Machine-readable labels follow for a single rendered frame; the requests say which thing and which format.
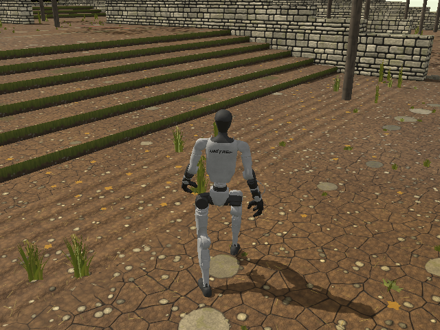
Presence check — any robot right upper arm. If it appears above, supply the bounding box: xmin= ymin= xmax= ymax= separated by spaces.
xmin=236 ymin=140 xmax=254 ymax=180

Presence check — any robot left forearm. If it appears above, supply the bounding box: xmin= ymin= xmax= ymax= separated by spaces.
xmin=182 ymin=164 xmax=194 ymax=184

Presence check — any robot left upper arm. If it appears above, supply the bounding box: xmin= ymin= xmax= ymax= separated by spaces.
xmin=187 ymin=138 xmax=208 ymax=175

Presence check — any right robot hand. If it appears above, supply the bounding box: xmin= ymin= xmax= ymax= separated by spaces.
xmin=247 ymin=199 xmax=264 ymax=217

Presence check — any robot right forearm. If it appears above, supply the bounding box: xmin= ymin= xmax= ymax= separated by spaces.
xmin=247 ymin=169 xmax=262 ymax=202

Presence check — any humanoid robot head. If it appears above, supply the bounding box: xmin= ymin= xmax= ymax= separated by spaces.
xmin=210 ymin=109 xmax=234 ymax=143

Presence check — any right robot thigh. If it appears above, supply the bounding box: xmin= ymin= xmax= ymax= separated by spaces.
xmin=228 ymin=190 xmax=243 ymax=217

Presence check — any left robot hand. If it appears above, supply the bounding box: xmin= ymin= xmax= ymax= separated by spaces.
xmin=181 ymin=181 xmax=197 ymax=193

